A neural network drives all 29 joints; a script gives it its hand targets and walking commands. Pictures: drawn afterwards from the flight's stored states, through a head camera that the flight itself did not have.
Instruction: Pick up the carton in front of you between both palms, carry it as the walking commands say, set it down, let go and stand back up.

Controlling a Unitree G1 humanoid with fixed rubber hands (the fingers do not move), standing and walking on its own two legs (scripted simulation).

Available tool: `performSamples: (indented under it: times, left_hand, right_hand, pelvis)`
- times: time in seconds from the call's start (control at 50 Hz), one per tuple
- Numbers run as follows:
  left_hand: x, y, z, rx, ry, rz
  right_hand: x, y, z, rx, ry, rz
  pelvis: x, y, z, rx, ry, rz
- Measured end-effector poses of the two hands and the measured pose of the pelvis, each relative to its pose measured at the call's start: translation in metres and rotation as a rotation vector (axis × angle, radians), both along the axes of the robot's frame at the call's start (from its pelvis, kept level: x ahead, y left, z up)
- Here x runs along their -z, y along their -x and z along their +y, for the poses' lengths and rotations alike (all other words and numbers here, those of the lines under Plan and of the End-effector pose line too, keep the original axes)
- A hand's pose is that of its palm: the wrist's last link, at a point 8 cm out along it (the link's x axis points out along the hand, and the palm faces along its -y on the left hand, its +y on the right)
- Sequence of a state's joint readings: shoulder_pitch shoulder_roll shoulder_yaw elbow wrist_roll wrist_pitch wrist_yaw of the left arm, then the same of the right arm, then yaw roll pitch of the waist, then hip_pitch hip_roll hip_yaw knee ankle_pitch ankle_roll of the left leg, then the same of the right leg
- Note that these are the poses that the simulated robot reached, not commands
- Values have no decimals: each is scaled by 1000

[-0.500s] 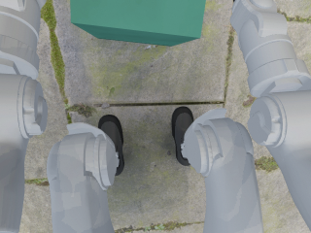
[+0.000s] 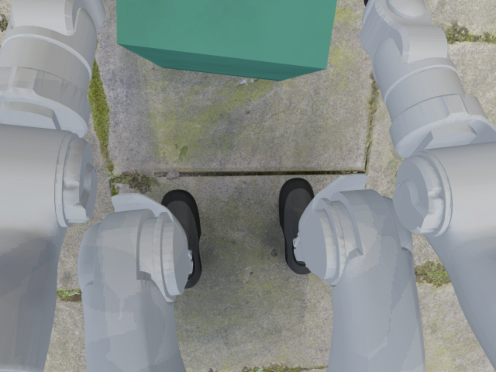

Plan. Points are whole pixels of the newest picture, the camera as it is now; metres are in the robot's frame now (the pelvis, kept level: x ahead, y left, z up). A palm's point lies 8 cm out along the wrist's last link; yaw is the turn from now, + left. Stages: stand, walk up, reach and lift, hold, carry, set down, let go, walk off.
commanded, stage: reach and lift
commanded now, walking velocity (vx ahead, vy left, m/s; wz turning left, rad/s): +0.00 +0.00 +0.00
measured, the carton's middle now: out of the picture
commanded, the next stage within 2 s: none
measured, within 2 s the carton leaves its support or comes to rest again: leaves its support in 0.40 s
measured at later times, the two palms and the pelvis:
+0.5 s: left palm out of the picture +0.56 +0.15 -0.15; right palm out of the picture +0.55 -0.15 -0.14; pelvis +0.00 +0.00 -0.01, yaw +1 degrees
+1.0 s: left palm out of the picture +0.51 +0.16 +0.05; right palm out of the picture +0.50 -0.14 +0.05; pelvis -0.01 -0.01 +0.11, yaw +3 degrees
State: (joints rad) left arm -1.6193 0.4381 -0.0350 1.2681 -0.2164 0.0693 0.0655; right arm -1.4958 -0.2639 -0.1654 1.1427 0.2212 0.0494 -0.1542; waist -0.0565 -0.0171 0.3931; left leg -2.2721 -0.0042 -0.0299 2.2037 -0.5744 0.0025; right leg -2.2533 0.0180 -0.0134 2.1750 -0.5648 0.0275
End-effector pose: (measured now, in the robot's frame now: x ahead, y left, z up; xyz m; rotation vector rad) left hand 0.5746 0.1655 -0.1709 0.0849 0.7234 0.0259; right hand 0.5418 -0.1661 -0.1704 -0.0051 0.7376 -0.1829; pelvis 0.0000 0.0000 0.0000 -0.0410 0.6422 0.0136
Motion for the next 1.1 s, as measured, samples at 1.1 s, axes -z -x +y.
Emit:
performSamples:
  times: [1.1]
  left_hand:
    - [-249,77,-3,-121,55,-47]
  right_hand:
    - [-250,44,29,-11,-32,-61]
  pelvis:
    - [-131,-1,-9,-33,-19,110]
